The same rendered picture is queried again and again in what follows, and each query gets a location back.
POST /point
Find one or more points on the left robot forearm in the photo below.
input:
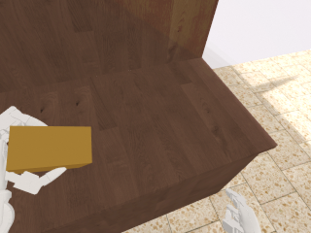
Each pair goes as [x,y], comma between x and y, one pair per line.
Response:
[7,212]

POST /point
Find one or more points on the table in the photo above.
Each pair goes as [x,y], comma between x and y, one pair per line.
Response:
[165,129]

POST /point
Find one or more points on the robot right hand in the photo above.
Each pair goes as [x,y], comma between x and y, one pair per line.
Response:
[245,220]

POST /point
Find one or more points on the sponge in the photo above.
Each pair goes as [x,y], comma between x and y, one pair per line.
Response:
[45,148]

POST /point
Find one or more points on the robot left hand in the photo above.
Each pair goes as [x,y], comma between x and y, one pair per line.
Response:
[27,181]

